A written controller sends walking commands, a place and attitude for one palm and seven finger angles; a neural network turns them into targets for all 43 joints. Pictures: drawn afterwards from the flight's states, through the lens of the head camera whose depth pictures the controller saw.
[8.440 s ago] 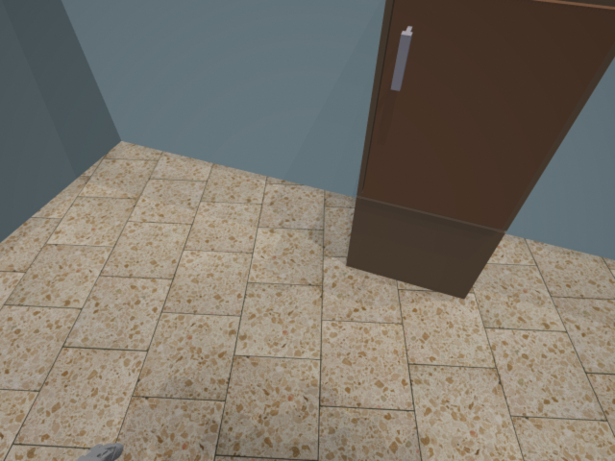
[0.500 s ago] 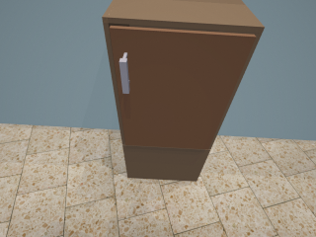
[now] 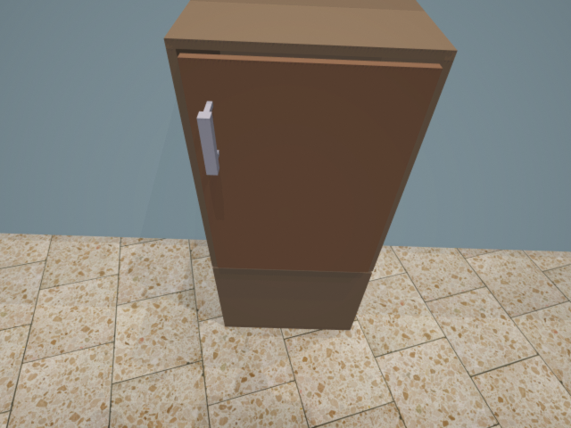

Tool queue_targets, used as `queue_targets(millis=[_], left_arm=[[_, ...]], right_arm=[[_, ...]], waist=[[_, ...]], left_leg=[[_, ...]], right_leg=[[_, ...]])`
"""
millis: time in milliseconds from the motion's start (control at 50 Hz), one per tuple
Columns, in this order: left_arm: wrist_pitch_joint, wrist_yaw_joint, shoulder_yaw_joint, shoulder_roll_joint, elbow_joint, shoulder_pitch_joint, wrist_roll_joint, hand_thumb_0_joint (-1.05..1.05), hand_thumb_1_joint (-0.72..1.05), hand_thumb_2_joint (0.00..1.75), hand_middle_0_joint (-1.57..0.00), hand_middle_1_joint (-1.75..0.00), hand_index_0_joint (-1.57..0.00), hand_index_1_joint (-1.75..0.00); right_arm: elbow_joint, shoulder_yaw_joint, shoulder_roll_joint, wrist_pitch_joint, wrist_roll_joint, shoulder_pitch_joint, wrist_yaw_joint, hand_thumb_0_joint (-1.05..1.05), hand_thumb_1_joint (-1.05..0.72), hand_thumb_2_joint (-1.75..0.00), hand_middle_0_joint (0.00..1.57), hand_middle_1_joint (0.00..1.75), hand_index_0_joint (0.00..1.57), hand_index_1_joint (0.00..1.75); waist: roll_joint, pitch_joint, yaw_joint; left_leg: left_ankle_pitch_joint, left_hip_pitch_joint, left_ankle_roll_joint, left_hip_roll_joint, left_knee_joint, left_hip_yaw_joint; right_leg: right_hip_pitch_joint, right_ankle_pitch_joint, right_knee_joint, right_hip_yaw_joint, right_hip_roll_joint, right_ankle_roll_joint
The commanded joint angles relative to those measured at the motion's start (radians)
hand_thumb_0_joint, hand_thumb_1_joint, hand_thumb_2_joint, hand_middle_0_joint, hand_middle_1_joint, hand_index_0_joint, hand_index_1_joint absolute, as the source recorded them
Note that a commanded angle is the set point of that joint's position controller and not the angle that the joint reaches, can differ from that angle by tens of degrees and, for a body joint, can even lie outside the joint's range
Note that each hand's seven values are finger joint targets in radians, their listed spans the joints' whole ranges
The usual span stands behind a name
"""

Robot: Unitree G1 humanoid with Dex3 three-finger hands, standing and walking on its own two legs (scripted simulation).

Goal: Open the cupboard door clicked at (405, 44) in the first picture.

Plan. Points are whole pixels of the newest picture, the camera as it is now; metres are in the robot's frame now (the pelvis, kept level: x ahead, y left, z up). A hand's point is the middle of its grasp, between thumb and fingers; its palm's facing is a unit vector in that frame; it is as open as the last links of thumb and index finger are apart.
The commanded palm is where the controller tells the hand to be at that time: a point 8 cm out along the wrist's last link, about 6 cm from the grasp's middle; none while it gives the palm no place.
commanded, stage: look again from close up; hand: left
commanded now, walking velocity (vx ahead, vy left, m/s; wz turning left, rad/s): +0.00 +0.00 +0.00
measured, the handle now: (210, 138) +0.57 +0.18 +0.11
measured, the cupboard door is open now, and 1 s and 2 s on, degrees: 0 0 0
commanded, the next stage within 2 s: raise the hand with hooked fingers in 0.10 s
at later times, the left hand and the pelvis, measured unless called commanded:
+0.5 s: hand (189, 356) +0.21 +0.15 +0.00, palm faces +0.05 -1.00 -0.05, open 7.9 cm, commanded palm +0.14 +0.22 -0.04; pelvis -0.01 -0.03 -0.05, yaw +2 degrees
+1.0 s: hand (155, 338) +0.23 +0.19 +0.02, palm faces +0.06 -1.00 -0.06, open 10.9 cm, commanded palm +0.19 +0.25 +0.03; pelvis +0.02 -0.05 -0.05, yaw +2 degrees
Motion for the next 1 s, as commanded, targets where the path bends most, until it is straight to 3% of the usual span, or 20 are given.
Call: queue_targets(millis=[0,160,180,200,220,240,260,300,320,360,400,440,460,520,620,680,720,800,880,980], left_arm=[[-0.007,0.014,0.023,0.101,-0.02,0.078,-0.002,0.0,0.9,0.9,-0.2,-0.3,-0.2,-0.3],[-0.011,0.019,0.019,0.074,-0.013,0.081,-0.006,0.0,0.9,0.9,-0.2,-0.3,-0.2,-0.3],[-0.023,0.051,0.004,0.074,-0.008,0.067,0.01,0.0,0.9,0.9,-0.2,-0.3,-0.2,-0.3],[-0.237,0.047,0.124,0.29,-1.538,-0.623,-0.186,0.0,0.88,0.89,-0.2,-0.32,-0.2,-0.32],[-0.204,0.099,0.126,0.25,-1.352,-0.223,-0.134,0.0,0.85,0.88,-0.2,-0.33,-0.2,-0.33],[-0.081,0.131,0.031,0.079,-1.197,0.07,-0.136,0.0,0.83,0.87,-0.21,-0.34,-0.21,-0.34],[-0.066,0.115,-0.062,-0.064,-1.185,0.09,-0.179,0.0,0.81,0.86,-0.21,-0.36,-0.21,-0.36],[-0.166,0.093,0.021,0.046,-1.232,0.039,-0.193,0.0,0.76,0.84,-0.21,-0.39,-0.21,-0.39],[-0.222,0.067,0.039,0.031,-1.162,0.048,-0.193,0.0,0.74,0.83,-0.21,-0.4,-0.21,-0.4],[-0.355,-0.037,0.073,-0.01,-0.961,0.141,-0.207,0.0,0.69,0.81,-0.22,-0.43,-0.22,-0.43],[-0.512,-0.184,0.123,0.002,-0.892,0.25,-0.251,0.0,0.64,0.79,-0.22,-0.47,-0.22,-0.47],[-0.603,-0.327,0.244,0.117,-0.875,0.289,-0.282,0.0,0.6,0.77,-0.22,-0.5,-0.22,-0.5],[-0.594,-0.357,0.267,0.148,-0.966,0.28,-0.302,0.0,0.57,0.76,-0.22,-0.51,-0.22,-0.51],[-0.474,-0.352,0.328,0.195,-1.172,0.22,-0.352,0.0,0.5,0.73,-0.23,-0.55,-0.23,-0.55],[-0.505,-0.263,0.342,0.226,-1.459,0.049,-0.33,0.0,0.39,0.68,-0.24,-0.63,-0.24,-0.63],[-0.551,-0.321,0.298,0.211,-1.399,-0.046,-0.34,0.0,0.32,0.65,-0.24,-0.68,-0.24,-0.68],[-0.531,-0.389,0.302,0.23,-1.328,-0.041,-0.356,0.0,0.27,0.63,-0.25,-0.7,-0.25,-0.7],[-0.404,-0.486,0.397,0.305,-1.238,-0.018,-0.401,0.0,0.18,0.59,-0.25,-0.76,-0.25,-0.76],[-0.33,-0.488,0.498,0.333,-1.184,0.012,-0.452,0.0,0.08,0.55,-0.26,-0.82,-0.26,-0.82],[-0.347,-0.454,0.482,0.305,-1.184,-0.004,-0.451,0.0,-0.03,0.5,-0.27,-0.9,-0.27,-0.9]], right_arm=[[-0.034,-0.02,-0.114,-0.016,-0.003,0.035,-0.008,0.0,-0.9,-0.9,0.2,0.3,0.2,0.3],[-0.014,-0.012,-0.081,-0.018,-0.001,0.06,-0.013,0.0,-0.9,-0.9,0.2,0.3,0.2,0.3],[-0.088,0.007,-0.106,-0.028,-0.009,0.027,-0.003,0.0,-0.9,-0.9,0.2,0.3,0.2,0.3],[-0.47,-0.017,-0.261,-0.154,0.054,0.033,-0.055,0.0,-0.9,-0.9,0.2,0.3,0.2,0.3],[-0.41,0.013,-0.203,-0.261,0.055,-0.03,-0.078,0.0,-0.9,-0.9,0.2,0.3,0.2,0.3],[-0.414,-0.001,-0.152,-0.294,0.066,-0.024,-0.067,0.0,-0.9,-0.9,0.2,0.3,0.2,0.3],[-0.413,0.005,-0.148,-0.309,0.082,-0.014,-0.07,0.0,-0.9,-0.9,0.2,0.3,0.2,0.3],[-0.474,-0.013,-0.211,-0.342,0.057,-0.046,-0.071,0.0,-0.9,-0.9,0.2,0.3,0.2,0.3],[-0.487,-0.02,-0.208,-0.342,0.038,-0.041,-0.068,0.0,-0.9,-0.9,0.2,0.3,0.2,0.3],[-0.525,-0.045,-0.205,-0.337,0.023,-0.06,-0.043,0.0,-0.9,-0.9,0.2,0.3,0.2,0.3],[-0.572,-0.065,-0.199,-0.336,0.013,-0.096,-0.013,0.0,-0.9,-0.9,0.2,0.3,0.2,0.3],[-0.639,-0.085,-0.208,-0.326,0.027,-0.101,0.013,0.0,-0.9,-0.9,0.2,0.3,0.2,0.3],[-0.697,-0.081,-0.212,-0.32,0.032,-0.132,0.013,0.0,-0.9,-0.9,0.2,0.3,0.2,0.3],[-0.779,-0.074,-0.193,-0.275,0.049,-0.152,-0.017,0.0,-0.9,-0.9,0.2,0.3,0.2,0.3],[-0.737,-0.062,-0.155,-0.247,0.027,-0.054,-0.059,0.0,-0.9,-0.9,0.2,0.3,0.2,0.3],[-0.682,-0.046,-0.169,-0.26,0.022,-0.03,-0.075,0.0,-0.9,-0.9,0.2,0.3,0.2,0.3],[-0.667,-0.039,-0.185,-0.274,0.031,-0.038,-0.083,0.0,-0.9,-0.9,0.2,0.3,0.2,0.3],[-0.666,-0.033,-0.201,-0.287,0.047,-0.05,-0.094,0.0,-0.9,-0.9,0.2,0.3,0.2,0.3],[-0.675,-0.029,-0.19,-0.283,0.05,-0.067,-0.093,0.0,-0.9,-0.9,0.2,0.3,0.2,0.3],[-0.68,-0.03,-0.193,-0.294,0.049,-0.049,-0.084,0.0,-0.9,-0.9,0.2,0.3,0.2,0.3]], waist=[[0.006,0.06,-0.003],[-0.005,0.074,-0.005],[-0.019,0.157,-0.005],[0.161,-0.344,-0.136],[0.29,-0.363,-0.008],[0.26,-0.184,-0.021],[0.167,-0.04,-0.036],[0.072,-0.005,-0.062],[-0.081,0.03,-0.074],[-0.231,0.038,-0.029],[-0.255,-0.032,0.028],[-0.114,-0.117,0.066],[-0.027,-0.19,0.084],[0.018,-0.286,0.082],[0.103,-0.291,-0.009],[0.078,-0.23,-0.067],[0.069,-0.226,-0.069],[0.036,-0.319,-0.018],[-0.047,-0.321,0.024],[-0.053,-0.295,0.026]], left_leg=[[-0.166,0.034,-0.045,0.132,-0.118,-0.171],[-0.066,0.048,-0.044,0.13,-0.078,-0.145],[-0.058,-0.061,-0.067,0.133,0.075,-0.125],[-0.057,0.292,-0.056,0.031,0.019,-0.136],[-0.201,0.273,-0.072,0.093,-0.04,-0.192],[-0.352,0.093,-0.113,0.094,-0.092,-0.242],[-0.406,-0.008,-0.085,0.082,-0.07,-0.213],[-0.382,-0.087,-0.063,0.048,0.059,-0.208],[-0.361,-0.141,-0.062,0.042,0.124,-0.211],[-0.346,-0.281,-0.077,0.032,0.253,-0.182],[-0.309,-0.409,-0.079,0.017,0.395,-0.139],[-0.261,-0.455,-0.077,0.007,0.48,-0.121],[-0.247,-0.436,-0.067,-0.001,0.487,-0.107],[-0.201,-0.387,-0.046,-0.002,0.493,-0.087],[-0.043,-0.309,-0.032,0.028,0.552,-0.125],[-0.055,-0.337,-0.03,0.035,0.595,-0.148],[-0.074,-0.351,-0.028,0.036,0.596,-0.149],[-0.018,-0.319,-0.023,0.029,0.555,-0.15],[0.024,-0.301,-0.029,0.022,0.499,-0.151],[0.028,-0.242,-0.032,0.018,0.433,-0.142]], right_leg=[[-0.1,-0.028,-0.086,0.076,-0.059,-0.043],[-0.096,0.01,-0.095,0.082,-0.062,-0.043],[-0.145,0.016,-0.074,0.084,-0.069,-0.064],[-0.12,0.047,0.062,-0.03,0.057,-0.058],[-0.166,-0.085,0.167,-0.034,0.06,-0.074],[-0.258,-0.172,0.222,-0.052,0.068,-0.064],[-0.268,-0.135,0.219,-0.055,0.067,-0.061],[-0.323,-0.189,0.14,-0.042,0.065,-0.055],[-0.399,-0.225,0.162,-0.056,0.072,-0.051],[-0.523,-0.319,0.246,-0.062,0.077,-0.053],[-0.597,-0.375,0.333,-0.022,0.068,-0.062],[-0.559,-0.331,0.396,0.041,0.052,-0.082],[-0.528,-0.3,0.408,0.051,0.046,-0.081],[-0.461,-0.226,0.382,0.087,0.048,-0.059],[-0.482,0.077,0.407,0.091,0.061,-0.039],[-0.543,0.109,0.407,0.097,0.064,-0.025],[-0.532,0.091,0.377,0.12,0.057,-0.016],[-0.389,0.207,0.326,0.163,0.026,0.019],[-0.291,0.346,0.309,0.15,0.013,0.044],[-0.312,0.299,0.292,0.101,0.035,0.028]])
